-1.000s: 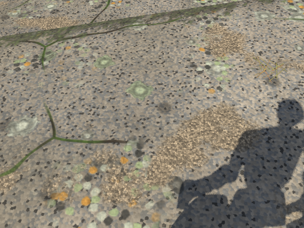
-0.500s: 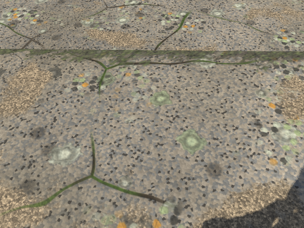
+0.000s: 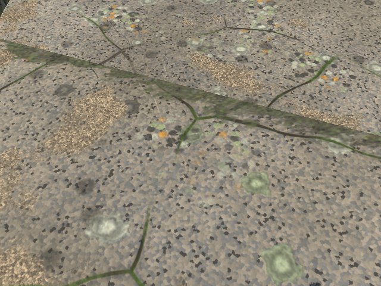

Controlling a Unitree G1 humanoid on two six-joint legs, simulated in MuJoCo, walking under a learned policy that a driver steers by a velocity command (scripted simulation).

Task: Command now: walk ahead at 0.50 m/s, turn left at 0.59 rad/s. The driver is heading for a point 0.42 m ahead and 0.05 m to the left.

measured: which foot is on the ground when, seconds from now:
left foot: up 0.00-0.36, down 0.38-1.00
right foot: down 0.00-0.40, up 0.42-0.80, down 0.82-1.00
